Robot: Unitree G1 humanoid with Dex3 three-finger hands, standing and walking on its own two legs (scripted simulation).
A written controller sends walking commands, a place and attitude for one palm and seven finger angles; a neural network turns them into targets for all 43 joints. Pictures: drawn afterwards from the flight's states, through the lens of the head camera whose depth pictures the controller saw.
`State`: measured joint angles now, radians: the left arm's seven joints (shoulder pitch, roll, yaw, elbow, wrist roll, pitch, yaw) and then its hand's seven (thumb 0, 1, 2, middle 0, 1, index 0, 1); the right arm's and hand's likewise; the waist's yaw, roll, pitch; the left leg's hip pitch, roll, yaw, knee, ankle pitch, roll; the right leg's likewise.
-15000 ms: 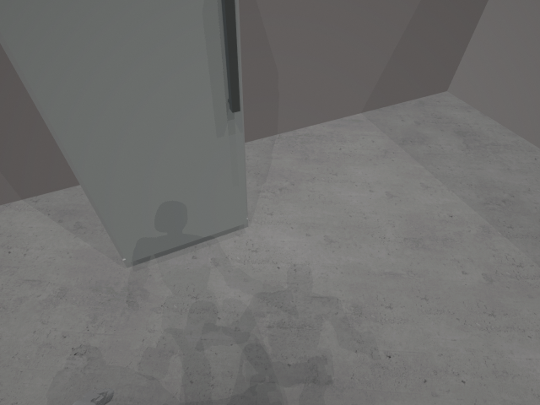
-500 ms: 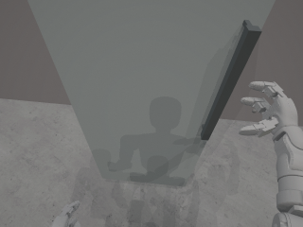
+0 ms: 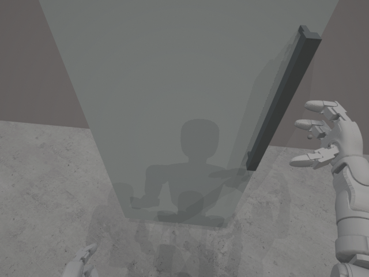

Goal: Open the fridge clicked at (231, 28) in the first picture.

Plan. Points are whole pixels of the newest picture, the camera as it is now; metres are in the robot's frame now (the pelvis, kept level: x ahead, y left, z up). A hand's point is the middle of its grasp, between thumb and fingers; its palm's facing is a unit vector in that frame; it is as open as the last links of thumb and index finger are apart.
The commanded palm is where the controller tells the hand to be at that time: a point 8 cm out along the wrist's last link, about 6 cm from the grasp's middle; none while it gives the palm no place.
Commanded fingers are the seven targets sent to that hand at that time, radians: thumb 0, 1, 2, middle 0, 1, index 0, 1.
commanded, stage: move the hooked fingers beside the handle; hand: right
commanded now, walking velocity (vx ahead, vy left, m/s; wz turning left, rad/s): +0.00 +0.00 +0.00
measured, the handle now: (271, 113) +0.46 -0.16 +0.13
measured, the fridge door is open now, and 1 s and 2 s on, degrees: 0 0 0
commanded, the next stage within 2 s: feel for the door with the fingertips in 0.98 s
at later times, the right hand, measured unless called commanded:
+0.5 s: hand (310, 132) +0.40 -0.23 +0.14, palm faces +0.03 +1.00 -0.01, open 14.0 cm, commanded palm +0.36 -0.28 +0.14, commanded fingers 0.00 0.50 -0.30 0.30 1.20 0.30 1.20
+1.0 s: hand (308, 138) +0.39 -0.22 +0.14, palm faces +0.00 +1.00 +0.00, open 14.0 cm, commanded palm +0.36 -0.27 +0.14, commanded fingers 0.00 0.50 -0.30 0.30 1.20 0.30 1.20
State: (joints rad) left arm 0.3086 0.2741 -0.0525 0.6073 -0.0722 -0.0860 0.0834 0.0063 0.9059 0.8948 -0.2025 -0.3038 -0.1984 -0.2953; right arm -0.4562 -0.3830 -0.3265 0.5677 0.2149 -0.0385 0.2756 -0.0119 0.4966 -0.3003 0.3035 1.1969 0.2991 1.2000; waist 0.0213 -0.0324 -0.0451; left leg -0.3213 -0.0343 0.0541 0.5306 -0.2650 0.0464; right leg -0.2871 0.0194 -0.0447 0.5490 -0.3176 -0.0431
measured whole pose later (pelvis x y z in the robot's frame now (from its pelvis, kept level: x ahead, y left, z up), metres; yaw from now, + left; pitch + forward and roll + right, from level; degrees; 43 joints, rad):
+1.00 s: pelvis +0.00 -0.01 +0.00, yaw +0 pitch +4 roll +1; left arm 0.31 0.27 -0.05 0.60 -0.07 -0.09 0.07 0.01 0.91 0.89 -0.20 -0.30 -0.20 -0.30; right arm -0.48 -0.37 -0.30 0.58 0.23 -0.03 0.29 -0.01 0.50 -0.30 0.30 1.20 0.30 1.20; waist 0.02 -0.03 -0.06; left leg -0.36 -0.02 0.05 0.55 -0.27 0.03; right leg -0.33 0.03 -0.05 0.58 -0.33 -0.06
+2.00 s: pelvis -0.01 +0.01 +0.00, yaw +0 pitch +4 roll +0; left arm 0.32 0.28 -0.05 0.64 -0.06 -0.06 0.07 0.01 0.91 0.89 -0.20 -0.30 -0.20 -0.30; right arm -0.63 -0.36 -0.28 0.76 0.18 -0.09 0.21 -0.01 0.50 -0.30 0.32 1.20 0.32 1.21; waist 0.05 -0.02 -0.04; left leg -0.38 -0.04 0.06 0.56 -0.26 0.06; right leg -0.34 0.01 -0.04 0.58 -0.31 -0.03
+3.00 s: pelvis -0.01 +0.00 +0.00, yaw +0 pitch +3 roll +0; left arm 0.29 0.25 -0.05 0.62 -0.06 -0.04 0.06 0.01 0.91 0.89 -0.20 -0.30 -0.20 -0.30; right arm -0.55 -0.24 -0.19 0.60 0.17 -0.02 0.11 -0.01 0.50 -0.30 0.30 1.20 0.30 1.20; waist 0.02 -0.03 -0.06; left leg -0.33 -0.03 0.05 0.54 -0.26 0.04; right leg -0.30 0.03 -0.05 0.56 -0.31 -0.05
